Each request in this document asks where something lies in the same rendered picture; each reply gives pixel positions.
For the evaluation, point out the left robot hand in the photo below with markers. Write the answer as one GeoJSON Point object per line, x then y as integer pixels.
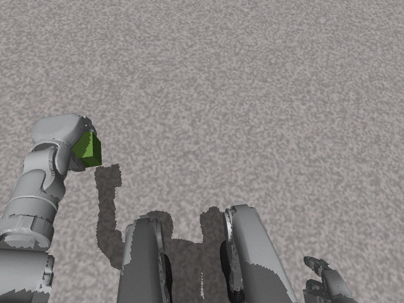
{"type": "Point", "coordinates": [67, 128]}

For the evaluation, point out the small box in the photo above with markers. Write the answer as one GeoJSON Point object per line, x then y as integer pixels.
{"type": "Point", "coordinates": [88, 149]}

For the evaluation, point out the right robot foot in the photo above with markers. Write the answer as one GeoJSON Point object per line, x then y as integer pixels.
{"type": "Point", "coordinates": [234, 297]}

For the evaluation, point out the left robot arm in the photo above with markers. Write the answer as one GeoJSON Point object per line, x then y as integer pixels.
{"type": "Point", "coordinates": [26, 227]}

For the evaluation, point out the right robot hand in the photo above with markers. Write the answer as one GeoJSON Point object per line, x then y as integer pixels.
{"type": "Point", "coordinates": [332, 286]}

